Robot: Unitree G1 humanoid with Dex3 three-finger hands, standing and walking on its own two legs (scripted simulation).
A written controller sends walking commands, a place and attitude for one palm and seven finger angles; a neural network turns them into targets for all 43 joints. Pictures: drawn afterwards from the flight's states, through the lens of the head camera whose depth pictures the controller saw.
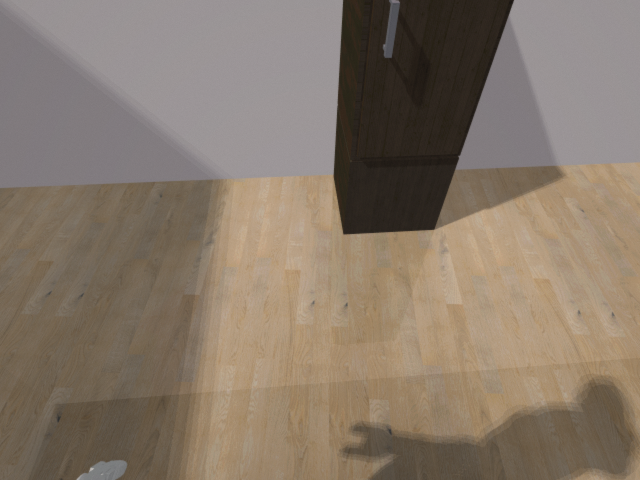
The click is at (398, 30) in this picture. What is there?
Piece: cupboard door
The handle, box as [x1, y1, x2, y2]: [383, 0, 399, 57]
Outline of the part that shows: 398,0 389,0 391,4 386,41 383,44 385,57 391,57 399,6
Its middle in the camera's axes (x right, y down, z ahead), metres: +0.18 -0.56 +1.02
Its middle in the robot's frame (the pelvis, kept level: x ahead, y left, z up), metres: +1.16 -0.13 +0.09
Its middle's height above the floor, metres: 0.86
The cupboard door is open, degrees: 0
